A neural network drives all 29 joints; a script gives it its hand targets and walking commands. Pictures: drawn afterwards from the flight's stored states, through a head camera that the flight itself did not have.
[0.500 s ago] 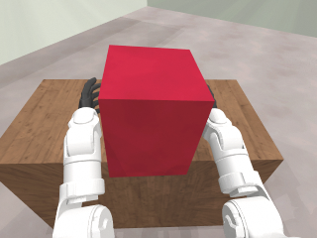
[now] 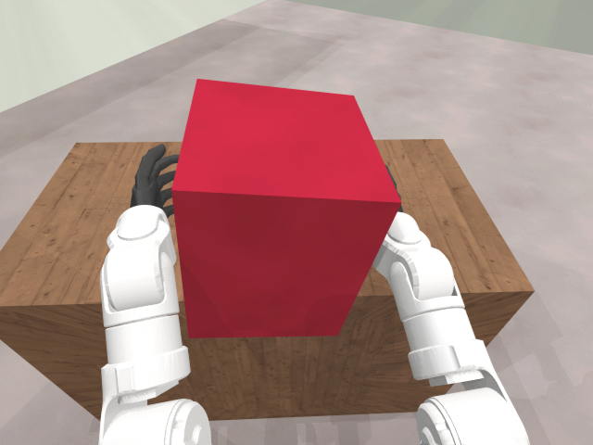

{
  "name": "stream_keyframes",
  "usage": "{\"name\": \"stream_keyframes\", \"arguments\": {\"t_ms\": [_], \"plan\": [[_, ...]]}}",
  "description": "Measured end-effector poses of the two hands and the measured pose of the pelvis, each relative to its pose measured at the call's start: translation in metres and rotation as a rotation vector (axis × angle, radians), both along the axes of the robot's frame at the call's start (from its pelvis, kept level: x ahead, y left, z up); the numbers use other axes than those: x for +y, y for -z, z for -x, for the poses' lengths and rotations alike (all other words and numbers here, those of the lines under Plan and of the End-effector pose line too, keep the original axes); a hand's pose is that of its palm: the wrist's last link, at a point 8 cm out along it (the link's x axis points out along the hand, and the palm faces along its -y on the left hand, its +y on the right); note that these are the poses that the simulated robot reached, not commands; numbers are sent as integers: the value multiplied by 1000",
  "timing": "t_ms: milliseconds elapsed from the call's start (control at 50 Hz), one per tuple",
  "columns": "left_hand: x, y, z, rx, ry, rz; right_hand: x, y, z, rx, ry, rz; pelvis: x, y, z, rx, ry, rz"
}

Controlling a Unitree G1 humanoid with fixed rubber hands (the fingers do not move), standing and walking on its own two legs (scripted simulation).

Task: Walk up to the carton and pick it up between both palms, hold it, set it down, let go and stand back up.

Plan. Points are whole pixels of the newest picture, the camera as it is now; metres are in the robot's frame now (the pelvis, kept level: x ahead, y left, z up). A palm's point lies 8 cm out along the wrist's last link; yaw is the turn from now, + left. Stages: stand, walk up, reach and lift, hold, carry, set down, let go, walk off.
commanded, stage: reach and lift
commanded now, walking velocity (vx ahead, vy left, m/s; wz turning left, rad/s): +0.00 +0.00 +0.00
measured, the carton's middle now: (272, 215) +0.38 +0.00 +0.15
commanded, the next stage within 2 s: hold in 0.18 s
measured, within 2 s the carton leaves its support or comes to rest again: neither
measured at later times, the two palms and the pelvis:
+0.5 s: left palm (144, 220) +0.34 +0.15 +0.19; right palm (388, 222) +0.34 -0.14 +0.16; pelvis -0.02 +0.00 +0.00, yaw +0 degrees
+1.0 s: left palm (145, 222) +0.34 +0.15 +0.18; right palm (388, 221) +0.35 -0.14 +0.15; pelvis +0.00 +0.00 +0.00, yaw -1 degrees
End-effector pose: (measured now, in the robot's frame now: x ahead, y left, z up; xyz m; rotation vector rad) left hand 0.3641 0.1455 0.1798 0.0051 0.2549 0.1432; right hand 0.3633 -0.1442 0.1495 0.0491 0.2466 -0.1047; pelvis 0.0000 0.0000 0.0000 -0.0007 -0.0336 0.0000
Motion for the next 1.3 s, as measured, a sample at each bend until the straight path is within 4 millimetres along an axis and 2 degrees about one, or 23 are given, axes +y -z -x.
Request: {"name": "stream_keyframes", "arguments": {"t_ms": [120,320,500,640,740,900,1120,1300], "plan": [[-2,1,11,-11,-3,10,-2,0,10,-15,-1,3,2,0,-1,-8,14,1],[6,-1,32,0,-19,7,6,-3,26,-8,-16,5,-1,0,7,-60,11,1],[1,-6,22,-6,-8,-1,1,-6,19,-20,2,-15,1,0,19,-7,6,2],[-1,1,14,3,-9,7,-1,-1,11,-12,-3,4,1,0,15,15,11,0],[0,6,16,6,-18,14,-1,1,11,-10,-13,12,-2,0,6,4,9,0],[1,-4,21,-22,-19,8,1,-9,14,-42,-16,9,-5,0,-3,-37,5,-1],[2,5,24,21,-7,4,2,4,20,-5,-7,-5,-3,0,1,-56,10,0],[1,-2,23,-16,-9,10,1,-7,17,-43,-4,2,-2,0,4,-33,10,0]]}}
